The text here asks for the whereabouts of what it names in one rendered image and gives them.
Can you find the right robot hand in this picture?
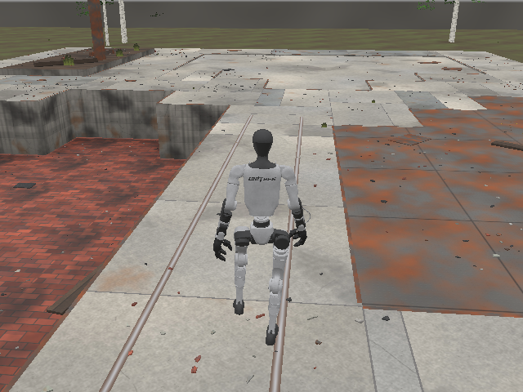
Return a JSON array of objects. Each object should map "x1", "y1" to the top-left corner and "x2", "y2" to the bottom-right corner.
[{"x1": 289, "y1": 228, "x2": 307, "y2": 247}]

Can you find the left robot hand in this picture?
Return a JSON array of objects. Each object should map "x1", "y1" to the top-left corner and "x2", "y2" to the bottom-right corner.
[{"x1": 213, "y1": 238, "x2": 232, "y2": 261}]

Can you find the robot left upper arm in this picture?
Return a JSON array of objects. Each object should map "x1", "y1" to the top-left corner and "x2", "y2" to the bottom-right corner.
[{"x1": 224, "y1": 164, "x2": 245, "y2": 211}]

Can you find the robot left thigh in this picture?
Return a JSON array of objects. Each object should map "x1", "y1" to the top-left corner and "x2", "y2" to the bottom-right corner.
[{"x1": 234, "y1": 226, "x2": 251, "y2": 267}]

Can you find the robot right upper arm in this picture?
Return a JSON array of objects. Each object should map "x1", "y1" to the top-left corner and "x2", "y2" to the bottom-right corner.
[{"x1": 279, "y1": 165, "x2": 300, "y2": 210}]

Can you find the robot left forearm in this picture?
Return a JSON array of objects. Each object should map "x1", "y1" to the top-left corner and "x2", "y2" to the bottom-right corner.
[{"x1": 215, "y1": 198, "x2": 232, "y2": 240}]

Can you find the robot right forearm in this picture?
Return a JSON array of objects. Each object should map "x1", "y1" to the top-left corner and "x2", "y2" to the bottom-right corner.
[{"x1": 292, "y1": 198, "x2": 306, "y2": 231}]

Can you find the right robot shin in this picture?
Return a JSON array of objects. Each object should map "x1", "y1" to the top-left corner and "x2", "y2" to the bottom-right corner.
[{"x1": 268, "y1": 280, "x2": 283, "y2": 334}]

